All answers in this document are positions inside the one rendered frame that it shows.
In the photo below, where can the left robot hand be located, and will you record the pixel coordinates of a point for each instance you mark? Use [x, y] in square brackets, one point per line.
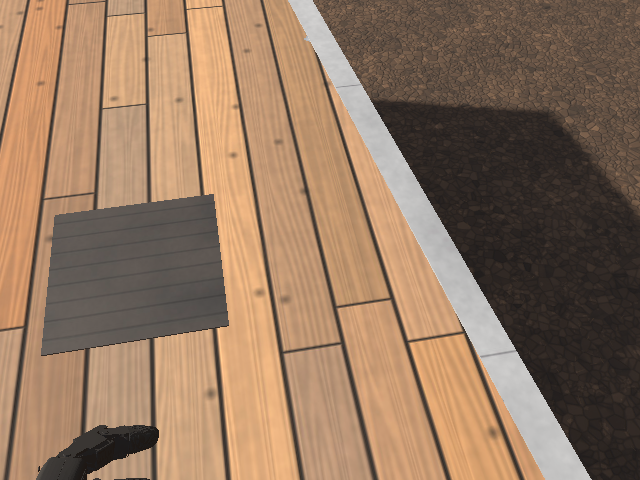
[95, 449]

